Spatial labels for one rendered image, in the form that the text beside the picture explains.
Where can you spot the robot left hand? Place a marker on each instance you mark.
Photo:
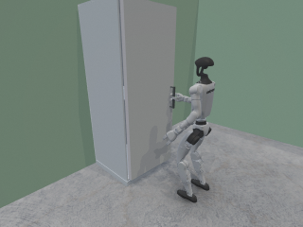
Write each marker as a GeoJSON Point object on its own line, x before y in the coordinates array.
{"type": "Point", "coordinates": [171, 136]}

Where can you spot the fridge door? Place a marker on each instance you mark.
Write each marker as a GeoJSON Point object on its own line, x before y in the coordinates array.
{"type": "Point", "coordinates": [148, 35]}

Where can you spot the robot right hand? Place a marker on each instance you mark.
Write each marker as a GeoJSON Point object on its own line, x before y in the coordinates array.
{"type": "Point", "coordinates": [178, 97]}

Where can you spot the robot right forearm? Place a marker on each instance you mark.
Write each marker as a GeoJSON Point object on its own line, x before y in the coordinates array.
{"type": "Point", "coordinates": [186, 99]}

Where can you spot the left robot upper arm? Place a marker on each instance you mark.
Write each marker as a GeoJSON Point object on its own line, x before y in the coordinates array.
{"type": "Point", "coordinates": [195, 94]}

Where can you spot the handle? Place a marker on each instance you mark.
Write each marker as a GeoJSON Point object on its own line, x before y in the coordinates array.
{"type": "Point", "coordinates": [173, 95]}

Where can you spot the robot left forearm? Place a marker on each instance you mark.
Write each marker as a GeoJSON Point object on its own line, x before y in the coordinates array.
{"type": "Point", "coordinates": [189, 121]}

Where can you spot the right robot thigh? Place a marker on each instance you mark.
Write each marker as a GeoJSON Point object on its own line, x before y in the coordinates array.
{"type": "Point", "coordinates": [194, 152]}

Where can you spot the robot left foot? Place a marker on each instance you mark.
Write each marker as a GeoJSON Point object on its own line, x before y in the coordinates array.
{"type": "Point", "coordinates": [184, 194]}

